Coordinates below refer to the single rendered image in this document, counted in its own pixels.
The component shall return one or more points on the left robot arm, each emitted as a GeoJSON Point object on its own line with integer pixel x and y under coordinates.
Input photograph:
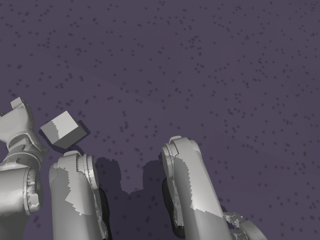
{"type": "Point", "coordinates": [21, 190]}

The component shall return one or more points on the left robot foot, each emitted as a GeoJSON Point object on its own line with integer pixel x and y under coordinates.
{"type": "Point", "coordinates": [105, 214]}

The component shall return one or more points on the carton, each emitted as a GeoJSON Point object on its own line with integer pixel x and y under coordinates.
{"type": "Point", "coordinates": [64, 130]}

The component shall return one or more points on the left robot hand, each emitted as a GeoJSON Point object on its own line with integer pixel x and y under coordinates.
{"type": "Point", "coordinates": [17, 120]}

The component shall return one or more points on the right robot hand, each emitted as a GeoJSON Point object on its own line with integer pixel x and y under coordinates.
{"type": "Point", "coordinates": [248, 230]}

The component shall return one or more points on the right robot foot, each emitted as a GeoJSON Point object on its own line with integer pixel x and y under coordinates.
{"type": "Point", "coordinates": [179, 231]}

